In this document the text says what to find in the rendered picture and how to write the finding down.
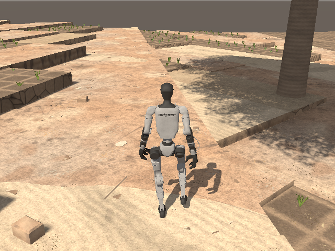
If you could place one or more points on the robot right upper arm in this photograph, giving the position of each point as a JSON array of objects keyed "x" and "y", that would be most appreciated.
[{"x": 185, "y": 119}]

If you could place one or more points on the robot right forearm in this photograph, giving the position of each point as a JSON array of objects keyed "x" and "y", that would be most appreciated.
[{"x": 191, "y": 144}]

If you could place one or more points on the left robot hand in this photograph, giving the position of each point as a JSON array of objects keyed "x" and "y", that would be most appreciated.
[{"x": 141, "y": 152}]

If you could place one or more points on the left robot shin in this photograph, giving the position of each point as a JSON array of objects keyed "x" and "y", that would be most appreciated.
[{"x": 160, "y": 194}]

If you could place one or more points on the robot left upper arm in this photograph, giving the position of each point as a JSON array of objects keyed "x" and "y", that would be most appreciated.
[{"x": 148, "y": 119}]

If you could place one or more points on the robot left forearm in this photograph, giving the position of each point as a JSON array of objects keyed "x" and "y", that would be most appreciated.
[{"x": 144, "y": 139}]

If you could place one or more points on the robot left thigh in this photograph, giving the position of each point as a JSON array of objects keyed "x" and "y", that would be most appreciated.
[{"x": 156, "y": 163}]

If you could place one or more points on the right robot hand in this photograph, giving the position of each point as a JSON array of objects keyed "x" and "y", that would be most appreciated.
[{"x": 193, "y": 163}]

